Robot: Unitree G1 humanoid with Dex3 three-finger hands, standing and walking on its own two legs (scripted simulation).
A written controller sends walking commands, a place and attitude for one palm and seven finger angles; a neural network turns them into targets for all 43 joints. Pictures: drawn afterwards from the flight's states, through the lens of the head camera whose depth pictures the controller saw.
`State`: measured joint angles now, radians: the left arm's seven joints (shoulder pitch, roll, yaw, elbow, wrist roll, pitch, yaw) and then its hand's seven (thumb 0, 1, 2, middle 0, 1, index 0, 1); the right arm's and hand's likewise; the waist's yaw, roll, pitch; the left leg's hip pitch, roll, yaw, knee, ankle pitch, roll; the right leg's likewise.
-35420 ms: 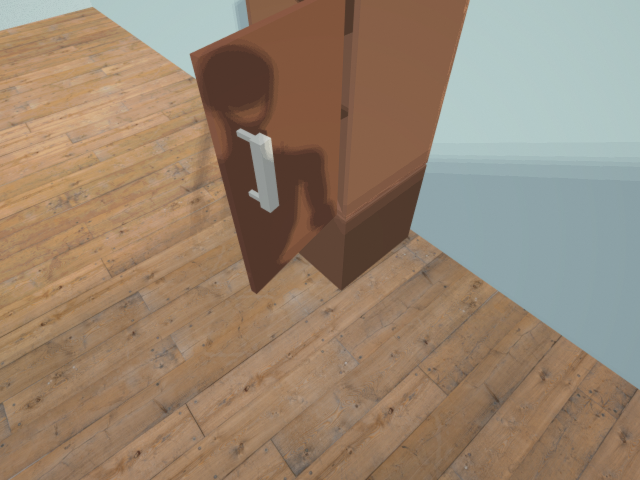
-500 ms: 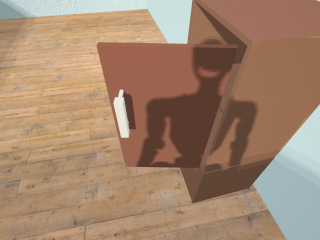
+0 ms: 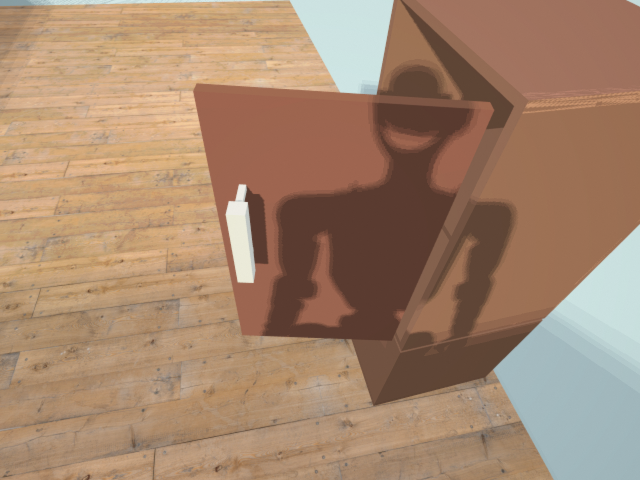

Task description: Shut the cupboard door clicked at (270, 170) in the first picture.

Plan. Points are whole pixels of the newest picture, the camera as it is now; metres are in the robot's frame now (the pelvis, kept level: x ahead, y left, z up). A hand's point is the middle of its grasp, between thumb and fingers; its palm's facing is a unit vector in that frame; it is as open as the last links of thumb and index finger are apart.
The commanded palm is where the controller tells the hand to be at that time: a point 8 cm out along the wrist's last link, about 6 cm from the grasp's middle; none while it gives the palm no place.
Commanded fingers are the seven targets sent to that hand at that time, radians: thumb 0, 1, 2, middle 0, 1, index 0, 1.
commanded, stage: come to a stop and stand still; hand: left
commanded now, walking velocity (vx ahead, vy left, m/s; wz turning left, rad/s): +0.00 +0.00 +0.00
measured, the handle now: (244, 235) +0.44 +0.15 +0.03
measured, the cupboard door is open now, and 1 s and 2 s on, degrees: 75 75 75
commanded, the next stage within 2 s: look again from close up in 0.16 s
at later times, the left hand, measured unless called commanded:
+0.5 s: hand out of the picture +0.01 +0.18 -0.18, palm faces -0.01 -0.98 -0.19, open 7.4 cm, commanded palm none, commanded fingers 0.00 0.90 0.90 -0.20 -0.30 -0.20 -0.30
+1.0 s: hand (177, 421) +0.19 +0.19 -0.03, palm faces +0.23 -0.97 -0.11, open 7.2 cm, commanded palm +0.11 +0.23 -0.06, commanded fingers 0.00 0.90 0.90 -0.37 -0.48 -0.37 -0.48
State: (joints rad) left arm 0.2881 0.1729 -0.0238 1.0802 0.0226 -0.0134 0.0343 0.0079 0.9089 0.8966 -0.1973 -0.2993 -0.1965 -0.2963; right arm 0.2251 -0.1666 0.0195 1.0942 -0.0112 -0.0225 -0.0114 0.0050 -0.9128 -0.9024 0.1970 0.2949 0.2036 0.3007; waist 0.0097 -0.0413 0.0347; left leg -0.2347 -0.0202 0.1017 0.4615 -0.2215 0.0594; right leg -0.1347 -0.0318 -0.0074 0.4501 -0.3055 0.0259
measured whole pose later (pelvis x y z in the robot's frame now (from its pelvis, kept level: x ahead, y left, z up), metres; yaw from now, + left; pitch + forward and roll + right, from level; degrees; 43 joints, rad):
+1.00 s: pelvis +0.00 -0.01 -0.02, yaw +4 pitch +2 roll +2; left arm 0.40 0.20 0.05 0.14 -0.15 -0.18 0.06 0.02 0.91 0.90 -0.23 -0.34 -0.23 -0.33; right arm 0.34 -0.21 0.01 0.81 0.02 -0.31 -0.02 0.01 -0.91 -0.90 0.20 0.30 0.21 0.30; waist -0.05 -0.04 -0.03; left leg -0.39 -0.08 0.06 0.63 -0.27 0.05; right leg -0.38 -0.03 -0.05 0.69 -0.35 -0.03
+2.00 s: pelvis +0.00 +0.01 -0.06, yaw +3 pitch +11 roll -3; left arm 0.48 0.25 0.12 -0.17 -0.27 -0.35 -0.20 0.02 0.90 0.90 -1.10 -1.29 -1.10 -1.29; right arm 0.24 -0.24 0.02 0.49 0.04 -0.20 -0.04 0.01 -0.90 -0.90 0.20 0.30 0.20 0.30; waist 0.01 0.03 -0.13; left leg -0.76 -0.02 0.02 1.03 -0.47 0.07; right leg -0.69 0.02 -0.08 0.98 -0.48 -0.03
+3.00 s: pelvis +0.01 -0.01 -0.04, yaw +4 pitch +8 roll -2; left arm 0.32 0.24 0.12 -0.07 -0.26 -0.27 -0.20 0.02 0.90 0.90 -1.30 -1.50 -1.30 -1.50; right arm 0.25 -0.25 0.04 0.55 0.04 -0.23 -0.04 0.01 -0.90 -0.90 0.20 0.30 0.21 0.30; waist 0.00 0.04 -0.10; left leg -0.62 -0.03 0.01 0.90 -0.43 0.05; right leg -0.56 0.03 -0.09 0.86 -0.45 -0.04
